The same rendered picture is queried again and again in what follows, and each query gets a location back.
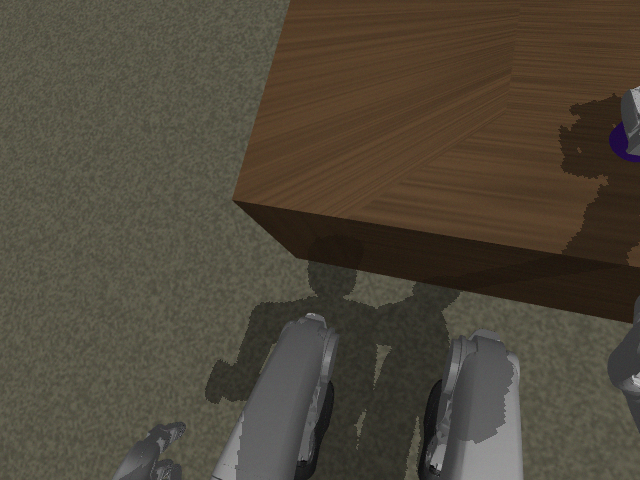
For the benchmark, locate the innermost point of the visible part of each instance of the left robot foot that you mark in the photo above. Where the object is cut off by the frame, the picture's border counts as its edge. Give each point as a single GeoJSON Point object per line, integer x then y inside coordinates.
{"type": "Point", "coordinates": [305, 469]}

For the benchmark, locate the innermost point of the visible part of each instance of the right robot arm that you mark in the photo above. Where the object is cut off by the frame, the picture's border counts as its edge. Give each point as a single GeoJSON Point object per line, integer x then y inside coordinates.
{"type": "Point", "coordinates": [624, 366]}

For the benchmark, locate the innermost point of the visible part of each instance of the can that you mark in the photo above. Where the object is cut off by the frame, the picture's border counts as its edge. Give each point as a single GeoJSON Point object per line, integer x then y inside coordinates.
{"type": "Point", "coordinates": [619, 143]}

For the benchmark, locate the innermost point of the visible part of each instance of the right robot hand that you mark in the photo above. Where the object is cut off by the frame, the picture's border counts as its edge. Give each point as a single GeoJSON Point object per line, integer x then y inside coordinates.
{"type": "Point", "coordinates": [630, 113]}

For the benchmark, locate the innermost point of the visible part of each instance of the right robot foot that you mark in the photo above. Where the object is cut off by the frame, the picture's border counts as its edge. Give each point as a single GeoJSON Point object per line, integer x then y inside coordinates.
{"type": "Point", "coordinates": [426, 471]}

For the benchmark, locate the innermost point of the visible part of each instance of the left robot hand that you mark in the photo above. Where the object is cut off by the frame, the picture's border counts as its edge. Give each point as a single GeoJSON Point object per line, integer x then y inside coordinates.
{"type": "Point", "coordinates": [141, 461]}

